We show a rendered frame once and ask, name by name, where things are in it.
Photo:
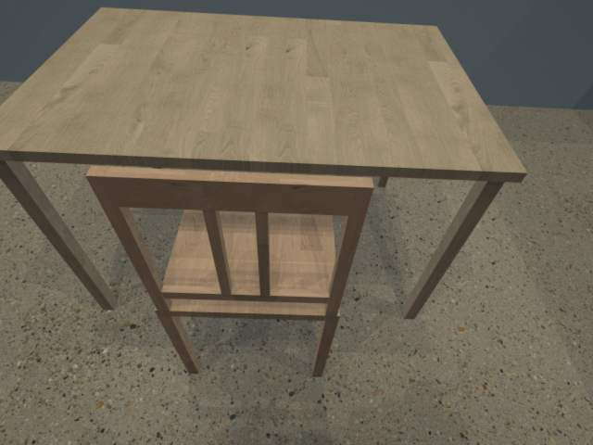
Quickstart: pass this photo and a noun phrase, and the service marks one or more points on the table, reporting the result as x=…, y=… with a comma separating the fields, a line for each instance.
x=169, y=89

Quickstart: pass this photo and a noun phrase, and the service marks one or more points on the chair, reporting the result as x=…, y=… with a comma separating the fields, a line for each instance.
x=250, y=245

